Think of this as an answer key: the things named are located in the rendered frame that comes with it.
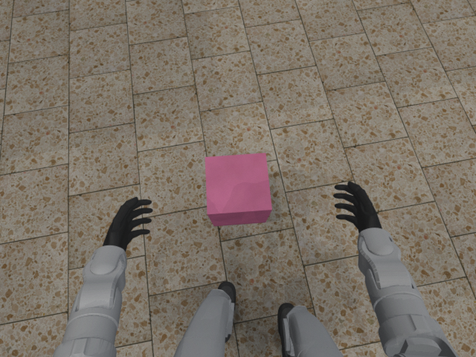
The right robot forearm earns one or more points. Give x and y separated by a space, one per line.
405 324

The robot right foot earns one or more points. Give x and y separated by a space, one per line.
282 312

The right robot hand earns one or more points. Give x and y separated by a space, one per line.
363 209

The robot right shin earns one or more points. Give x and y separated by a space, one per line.
296 309

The left robot hand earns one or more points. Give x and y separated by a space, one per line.
119 233

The carton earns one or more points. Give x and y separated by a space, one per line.
237 188

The left robot forearm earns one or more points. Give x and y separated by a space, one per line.
95 314

